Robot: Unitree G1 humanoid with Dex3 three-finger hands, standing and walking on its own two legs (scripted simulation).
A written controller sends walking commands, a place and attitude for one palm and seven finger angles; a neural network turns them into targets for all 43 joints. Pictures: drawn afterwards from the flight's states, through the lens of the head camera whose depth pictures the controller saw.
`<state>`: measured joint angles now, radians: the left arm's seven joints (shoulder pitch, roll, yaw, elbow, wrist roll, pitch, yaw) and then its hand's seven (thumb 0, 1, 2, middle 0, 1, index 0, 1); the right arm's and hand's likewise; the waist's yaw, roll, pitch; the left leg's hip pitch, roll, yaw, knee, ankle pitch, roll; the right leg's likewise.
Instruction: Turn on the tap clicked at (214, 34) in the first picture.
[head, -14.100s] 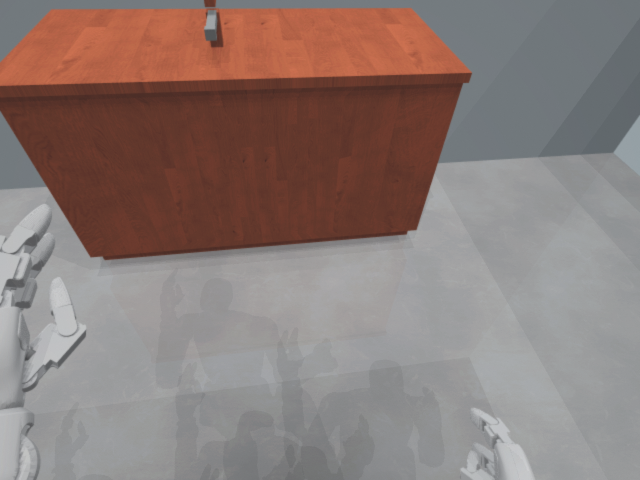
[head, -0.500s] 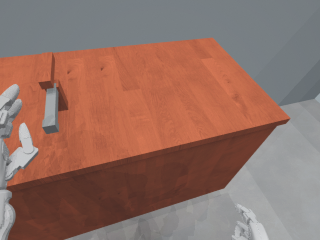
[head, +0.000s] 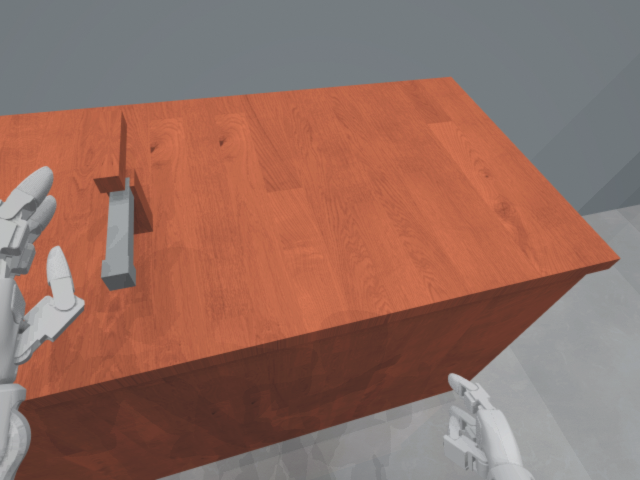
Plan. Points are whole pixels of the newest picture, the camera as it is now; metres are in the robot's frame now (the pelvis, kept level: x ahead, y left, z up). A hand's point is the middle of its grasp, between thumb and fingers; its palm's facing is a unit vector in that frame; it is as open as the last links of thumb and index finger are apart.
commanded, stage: come to a stop and stand still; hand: left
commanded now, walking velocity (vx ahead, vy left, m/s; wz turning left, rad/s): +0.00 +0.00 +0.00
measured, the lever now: (119, 273) +0.30 +0.27 +0.08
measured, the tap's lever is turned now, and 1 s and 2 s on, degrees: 0 0 0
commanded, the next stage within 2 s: look again from close up in 0.02 s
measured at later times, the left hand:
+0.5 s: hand (111, 313) +0.22 +0.21 +0.16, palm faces +0.35 -0.85 -0.39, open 7.4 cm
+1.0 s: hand (107, 320) +0.21 +0.22 +0.16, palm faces +0.36 -0.83 -0.42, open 7.4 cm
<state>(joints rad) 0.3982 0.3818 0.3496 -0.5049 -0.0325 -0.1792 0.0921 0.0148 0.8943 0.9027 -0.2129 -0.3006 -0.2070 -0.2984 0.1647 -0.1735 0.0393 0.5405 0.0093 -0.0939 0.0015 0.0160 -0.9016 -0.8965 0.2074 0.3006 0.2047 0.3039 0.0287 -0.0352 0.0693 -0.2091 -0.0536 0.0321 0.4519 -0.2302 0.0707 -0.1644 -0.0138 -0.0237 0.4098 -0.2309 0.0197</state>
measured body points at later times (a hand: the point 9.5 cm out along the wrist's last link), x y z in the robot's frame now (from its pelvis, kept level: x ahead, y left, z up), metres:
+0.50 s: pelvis +0.00 -0.03 +0.00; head +0.02 -0.02 +0.45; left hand +0.19 +0.26 +0.18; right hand +0.18 -0.25 -0.07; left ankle +0.01 +0.06 -0.74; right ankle -0.01 -0.14 -0.74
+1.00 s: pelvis -0.01 -0.03 +0.00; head +0.01 -0.02 +0.45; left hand +0.19 +0.26 +0.18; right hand +0.17 -0.26 -0.07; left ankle +0.01 +0.06 -0.74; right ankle -0.01 -0.14 -0.74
